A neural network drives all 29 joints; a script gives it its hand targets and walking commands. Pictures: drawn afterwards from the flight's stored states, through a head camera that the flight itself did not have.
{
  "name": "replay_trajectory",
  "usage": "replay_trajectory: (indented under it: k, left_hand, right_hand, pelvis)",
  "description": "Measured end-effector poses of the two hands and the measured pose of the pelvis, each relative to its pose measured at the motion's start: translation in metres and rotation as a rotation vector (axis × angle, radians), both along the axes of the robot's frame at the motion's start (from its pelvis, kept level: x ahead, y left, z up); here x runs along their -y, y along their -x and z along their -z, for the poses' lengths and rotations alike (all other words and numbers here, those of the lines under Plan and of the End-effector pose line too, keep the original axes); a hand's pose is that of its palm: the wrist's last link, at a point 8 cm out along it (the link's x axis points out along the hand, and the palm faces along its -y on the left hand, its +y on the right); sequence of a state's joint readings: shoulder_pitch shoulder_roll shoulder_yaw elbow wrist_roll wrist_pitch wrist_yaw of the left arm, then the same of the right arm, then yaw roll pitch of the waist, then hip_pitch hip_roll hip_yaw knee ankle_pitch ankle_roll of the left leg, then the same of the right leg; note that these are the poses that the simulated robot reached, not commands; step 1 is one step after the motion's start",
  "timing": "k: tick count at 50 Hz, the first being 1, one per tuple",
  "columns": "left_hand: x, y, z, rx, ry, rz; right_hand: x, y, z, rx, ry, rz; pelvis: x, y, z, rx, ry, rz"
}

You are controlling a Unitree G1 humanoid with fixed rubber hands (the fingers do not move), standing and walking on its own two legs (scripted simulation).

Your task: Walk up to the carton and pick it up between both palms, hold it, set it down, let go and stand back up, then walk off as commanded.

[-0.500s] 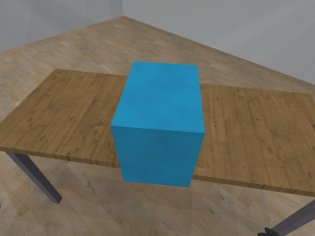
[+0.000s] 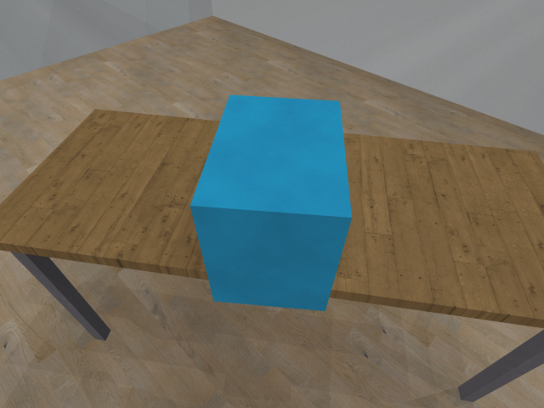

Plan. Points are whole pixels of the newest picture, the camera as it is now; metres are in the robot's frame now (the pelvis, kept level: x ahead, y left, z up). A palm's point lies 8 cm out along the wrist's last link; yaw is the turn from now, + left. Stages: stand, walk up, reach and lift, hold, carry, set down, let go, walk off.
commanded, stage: stand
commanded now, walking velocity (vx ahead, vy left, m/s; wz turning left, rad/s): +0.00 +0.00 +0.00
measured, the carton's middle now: (276, 201) +0.48 +0.01 +0.01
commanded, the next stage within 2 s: walk off in 1.18 s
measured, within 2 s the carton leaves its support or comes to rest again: neither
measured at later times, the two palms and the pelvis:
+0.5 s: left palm out of the picture +0.05 +0.29 -0.12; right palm out of the picture +0.08 -0.30 -0.10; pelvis +0.00 +0.00 +0.00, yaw +0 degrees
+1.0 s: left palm out of the picture +0.05 +0.29 -0.12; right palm out of the picture +0.08 -0.30 -0.10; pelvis +0.00 +0.00 +0.00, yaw +0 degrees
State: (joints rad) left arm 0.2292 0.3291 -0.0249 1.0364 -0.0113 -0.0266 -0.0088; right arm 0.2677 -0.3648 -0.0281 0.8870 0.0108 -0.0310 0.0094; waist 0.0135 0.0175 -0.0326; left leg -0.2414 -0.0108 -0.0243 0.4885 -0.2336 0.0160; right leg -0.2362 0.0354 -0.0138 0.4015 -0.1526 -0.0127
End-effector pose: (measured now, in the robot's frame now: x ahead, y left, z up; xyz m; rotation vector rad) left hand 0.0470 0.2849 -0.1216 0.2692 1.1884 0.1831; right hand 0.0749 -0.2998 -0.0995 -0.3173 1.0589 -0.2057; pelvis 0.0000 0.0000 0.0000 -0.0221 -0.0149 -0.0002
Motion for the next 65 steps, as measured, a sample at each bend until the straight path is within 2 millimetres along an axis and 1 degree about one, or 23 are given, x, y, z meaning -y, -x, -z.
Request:
replay_trajectory:
  k: [17,27,39,65]
  left_hand:
    - [-0.0007,-0.0038,-0.0011,0.008,-0.004,0.001]
    - [-0.0011,-0.0013,-0.0008,-0.003,-0.005,-0.001]
    - [-0.0014,-0.0046,-0.0008,-0.005,-0.006,0.000]
    - [-0.0019,-0.0083,-0.0009,-0.012,-0.007,0.001]
  right_hand:
    - [-0.0002,-0.0030,0.0004,0.008,-0.002,0.000]
    - [0.0000,-0.0001,0.0022,-0.005,-0.003,0.003]
    - [0.0006,0.0018,0.0034,-0.018,-0.003,0.006]
    - [0.0007,-0.0061,0.0038,-0.017,-0.003,0.004]
  pelvis:
    - [0.0001,0.0012,0.0000,0.002,0.000,0.000]
    - [0.0001,0.0014,0.0001,0.002,0.000,0.000]
    - [0.0001,0.0011,0.0000,0.002,0.000,0.000]
    - [0.0000,-0.0003,0.0000,0.000,0.000,0.000]
